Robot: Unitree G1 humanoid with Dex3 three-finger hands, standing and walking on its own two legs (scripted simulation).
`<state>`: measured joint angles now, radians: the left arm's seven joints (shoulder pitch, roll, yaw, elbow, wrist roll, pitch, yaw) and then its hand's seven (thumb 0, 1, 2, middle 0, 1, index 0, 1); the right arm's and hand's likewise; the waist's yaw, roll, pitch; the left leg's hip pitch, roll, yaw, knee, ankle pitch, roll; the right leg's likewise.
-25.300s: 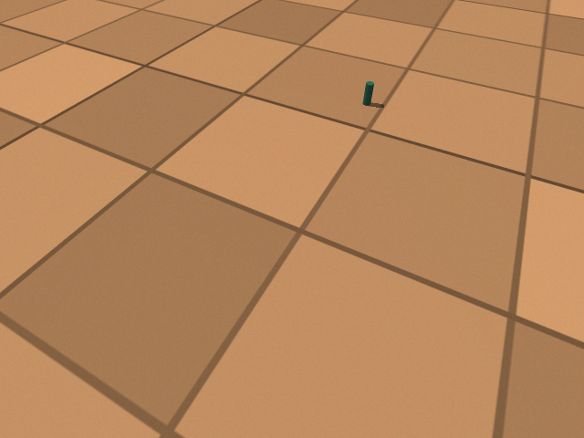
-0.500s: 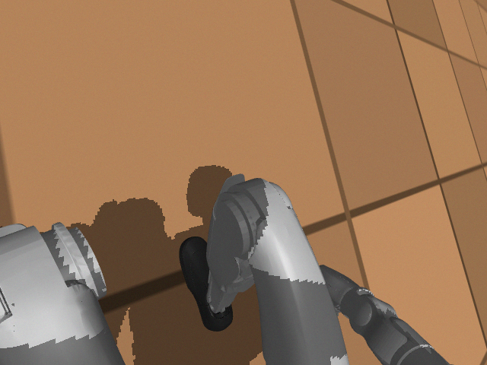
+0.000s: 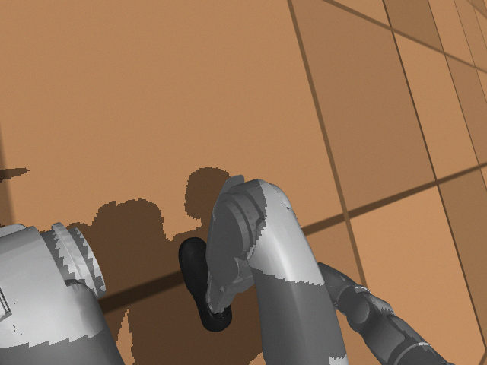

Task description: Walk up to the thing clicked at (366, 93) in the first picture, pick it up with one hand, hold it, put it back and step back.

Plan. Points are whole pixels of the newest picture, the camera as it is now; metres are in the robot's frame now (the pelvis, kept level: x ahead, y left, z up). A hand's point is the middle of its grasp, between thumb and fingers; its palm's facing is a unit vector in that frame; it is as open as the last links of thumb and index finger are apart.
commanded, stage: withdraw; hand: left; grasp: from the side
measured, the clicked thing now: out of the picture +0.43 +0.34 -0.21
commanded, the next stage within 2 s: rise in 0.36 s
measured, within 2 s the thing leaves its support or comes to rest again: neither
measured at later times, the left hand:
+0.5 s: hand out of the picture +0.40 +0.41 -0.09, palm faces +0.50 -0.86 -0.05, open 17.7 cm
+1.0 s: hand out of the picture +0.28 +0.40 +0.03, palm faces +0.35 -0.79 -0.50, open 17.4 cm
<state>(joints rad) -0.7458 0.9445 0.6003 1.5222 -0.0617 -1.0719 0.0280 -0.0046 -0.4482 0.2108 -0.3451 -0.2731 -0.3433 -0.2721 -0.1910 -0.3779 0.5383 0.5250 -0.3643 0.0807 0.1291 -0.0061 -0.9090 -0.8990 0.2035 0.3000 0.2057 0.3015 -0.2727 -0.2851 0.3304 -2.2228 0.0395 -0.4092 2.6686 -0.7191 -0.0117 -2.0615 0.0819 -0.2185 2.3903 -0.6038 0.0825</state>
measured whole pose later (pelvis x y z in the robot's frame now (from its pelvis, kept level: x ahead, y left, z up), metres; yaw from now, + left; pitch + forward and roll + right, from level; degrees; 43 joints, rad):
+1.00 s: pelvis +0.01 -0.02 +0.12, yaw +11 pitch +32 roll -7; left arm -0.25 0.58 0.41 0.58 0.07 -0.15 -0.03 -0.01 -0.54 0.07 -0.06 -0.06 -0.05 -0.06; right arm 0.07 -0.27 0.02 0.58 0.02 0.17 0.06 0.00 -0.90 -0.90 0.20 0.30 0.20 0.30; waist -0.04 0.01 -0.11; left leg -2.10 0.06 -0.11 2.19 -0.67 0.00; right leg -2.03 -0.02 -0.03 2.11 -0.65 0.05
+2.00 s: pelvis +0.11 +0.00 +0.43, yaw +17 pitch +9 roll -2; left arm 0.49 0.20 -0.02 -0.06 -0.01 0.29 0.16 -0.01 -0.57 0.04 -0.05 -0.05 -0.05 -0.05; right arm 0.27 -0.19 0.03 0.47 0.02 -0.08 -0.18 0.01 -0.90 -0.90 0.20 0.30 0.20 0.30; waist -0.02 0.05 -0.13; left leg -0.67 0.06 -0.03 1.00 -0.50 -0.02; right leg -0.62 -0.03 -0.06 0.94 -0.48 0.03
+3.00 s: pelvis +0.10 -0.01 +0.44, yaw +17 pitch +7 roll -2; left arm 0.45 0.19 -0.01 0.00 -0.01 0.28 0.13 -0.01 -0.55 0.05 -0.05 -0.05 -0.05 -0.05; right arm 0.26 -0.20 0.02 0.52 0.02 -0.12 -0.18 0.01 -0.90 -0.90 0.20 0.30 0.20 0.30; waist -0.01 0.04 -0.09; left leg -0.62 0.07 -0.03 0.95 -0.45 -0.04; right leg -0.58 -0.03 -0.06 0.91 -0.45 0.01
